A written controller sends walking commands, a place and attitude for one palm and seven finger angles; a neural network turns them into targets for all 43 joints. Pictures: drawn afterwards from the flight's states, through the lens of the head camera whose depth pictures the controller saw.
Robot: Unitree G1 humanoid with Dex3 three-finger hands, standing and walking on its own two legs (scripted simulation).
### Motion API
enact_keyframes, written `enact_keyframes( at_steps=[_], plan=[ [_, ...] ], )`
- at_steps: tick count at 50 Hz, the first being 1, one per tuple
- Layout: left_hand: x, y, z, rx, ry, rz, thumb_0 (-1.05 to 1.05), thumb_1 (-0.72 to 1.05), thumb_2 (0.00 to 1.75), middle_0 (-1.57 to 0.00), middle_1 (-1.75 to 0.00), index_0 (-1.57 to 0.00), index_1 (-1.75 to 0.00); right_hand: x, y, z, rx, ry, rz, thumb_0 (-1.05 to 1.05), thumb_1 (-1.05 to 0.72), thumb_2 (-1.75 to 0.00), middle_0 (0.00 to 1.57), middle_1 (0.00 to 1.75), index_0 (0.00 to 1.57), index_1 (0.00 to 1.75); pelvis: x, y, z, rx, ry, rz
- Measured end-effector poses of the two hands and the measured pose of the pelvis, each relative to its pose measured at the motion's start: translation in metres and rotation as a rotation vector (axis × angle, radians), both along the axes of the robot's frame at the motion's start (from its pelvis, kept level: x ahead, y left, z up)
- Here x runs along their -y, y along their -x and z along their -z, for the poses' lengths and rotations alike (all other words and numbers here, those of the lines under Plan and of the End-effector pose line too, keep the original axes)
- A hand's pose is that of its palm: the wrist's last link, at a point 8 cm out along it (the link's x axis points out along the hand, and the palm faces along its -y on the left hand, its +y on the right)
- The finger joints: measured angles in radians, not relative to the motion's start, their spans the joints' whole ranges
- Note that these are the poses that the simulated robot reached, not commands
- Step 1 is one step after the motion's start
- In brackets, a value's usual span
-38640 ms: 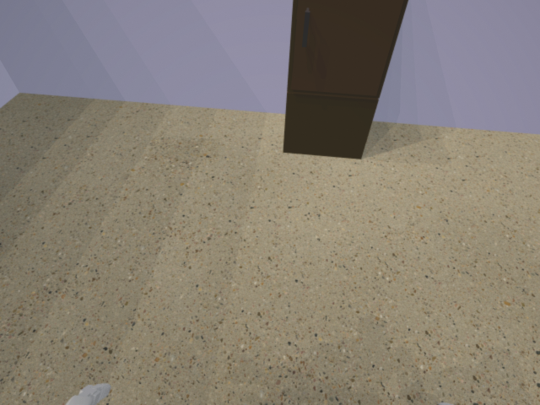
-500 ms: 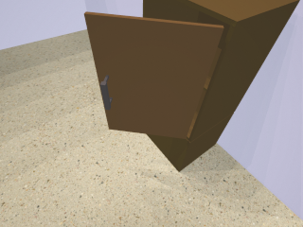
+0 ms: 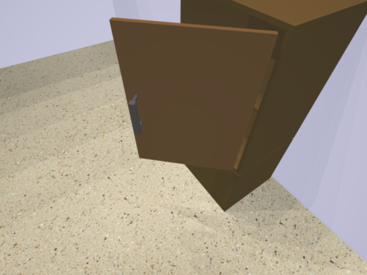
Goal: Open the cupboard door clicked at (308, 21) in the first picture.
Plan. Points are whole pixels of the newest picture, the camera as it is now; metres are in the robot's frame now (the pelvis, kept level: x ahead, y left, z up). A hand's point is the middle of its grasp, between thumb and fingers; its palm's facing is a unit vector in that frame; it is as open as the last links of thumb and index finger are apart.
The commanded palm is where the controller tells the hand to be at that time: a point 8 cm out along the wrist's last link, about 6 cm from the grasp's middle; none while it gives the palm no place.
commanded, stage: look again from close up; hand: left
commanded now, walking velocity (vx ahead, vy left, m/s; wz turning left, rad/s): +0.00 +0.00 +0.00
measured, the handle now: (137, 114) +0.61 +0.20 -0.04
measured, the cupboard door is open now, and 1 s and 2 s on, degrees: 46 46 46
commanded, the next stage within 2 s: shuffle to correct the standing spot in 0.30 s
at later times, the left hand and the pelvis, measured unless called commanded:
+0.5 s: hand out of the picture -0.01 +0.25 -0.16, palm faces +0.01 -0.96 -0.26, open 7.4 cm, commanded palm none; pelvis -0.05 +0.03 +0.01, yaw +0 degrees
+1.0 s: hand out of the picture -0.05 +0.20 -0.18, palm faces +0.03 -0.99 -0.16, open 7.4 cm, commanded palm none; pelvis -0.01 +0.04 -0.01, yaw -4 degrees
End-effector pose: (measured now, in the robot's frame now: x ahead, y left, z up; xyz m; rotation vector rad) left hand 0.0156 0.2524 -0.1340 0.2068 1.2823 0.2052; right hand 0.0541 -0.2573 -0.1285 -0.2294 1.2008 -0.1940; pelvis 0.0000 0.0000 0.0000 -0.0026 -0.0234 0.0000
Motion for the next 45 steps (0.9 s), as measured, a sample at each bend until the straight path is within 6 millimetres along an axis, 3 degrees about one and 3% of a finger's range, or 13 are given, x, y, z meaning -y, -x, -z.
enact_keyframes(
  at_steps=[7, 13, 18, 23, 30, 35, 40, 45],
  plan=[
    [-0.025, -0.023, -0.008, 0.115, -0.028, 0.03, 0.0, 0.9, 0.9, -0.2, -0.3, -0.2, -0.3, -0.002, -0.028, -0.017, 0.129, 0.03, -0.043, 0.0, -0.91, -0.9, 0.2, 0.3, 0.2, 0.3, -0.01, 0.014, 0.0, 0.033, 0.004, 0.003],
    [-0.038, -0.023, -0.015, 0.155, -0.029, 0.053, 0.0, 0.9, 0.9, -0.2, -0.3, -0.2, -0.3, -0.011, -0.023, -0.025, 0.156, 0.028, -0.074, 0.0, -0.91, -0.9, 0.21, 0.3, 0.2, 0.3, -0.019, 0.029, -0.003, 0.038, 0.008, 0.0],
    [-0.045, -0.006, -0.014, 0.127, -0.024, 0.056, 0.0, 0.9, 0.9, -0.2, -0.3, -0.2, -0.3, -0.019, 0.001, -0.022, 0.11, 0.019, -0.073, 0.0, -0.91, -0.9, 0.21, 0.3, 0.21, 0.3, -0.025, 0.039, -0.005, 0.034, 0.008, -0.002],
    [-0.045, 0.023, -0.007, 0.057, -0.01, 0.042, 0.0, 0.9, 0.9, -0.2, -0.3, -0.2, -0.3, -0.026, 0.036, -0.014, 0.024, 0.006, -0.05, 0.0, -0.9, -0.9, 0.21, 0.3, 0.21, 0.3, -0.03, 0.046, -0.006, 0.03, 0.008, -0.002],
    [-0.026, 0.075, 0.003, -0.095, 0.053, 0.009, 0.0, 0.9, 0.9, -0.2, -0.3, -0.2, -0.29, -0.046, 0.091, -0.002, -0.116, -0.04, 0.021, 0.0, -0.91, -0.9, 0.21, 0.3, 0.2, 0.3, -0.035, 0.045, -0.007, 0.02, 0.006, 0.023],
    [-0.01, 0.105, 0.008, -0.191, 0.104, -0.015, 0.0, 0.9, 0.9, -0.2, -0.3, -0.2, -0.29, -0.06, 0.119, 0.006, -0.18, -0.069, 0.079, 0.0, -0.91, -0.9, 0.21, 0.3, 0.21, 0.3, -0.039, 0.042, -0.004, 0.024, 0.005, 0.047],
    [-0.002, 0.114, 0.012, -0.234, 0.126, -0.026, 0.0, 0.9, 0.9, -0.2, -0.3, -0.2, -0.3, -0.071, 0.131, 0.014, -0.2, -0.089, 0.125, 0.0, -0.91, -0.9, 0.21, 0.3, 0.2, 0.3, -0.042, 0.035, 0.001, 0.029, 0.004, 0.068],
    [0.001, 0.098, 0.015, -0.214, 0.122, -0.019, 0.0, 0.9, 0.9, -0.2, -0.3, -0.2, -0.3, -0.08, 0.126, 0.021, -0.196, -0.115, 0.149, 0.0, -0.91, -0.9, 0.2, 0.3, 0.2, 0.3, -0.042, 0.022, 0.005, 0.033, -0.003, 0.079]
  ],
)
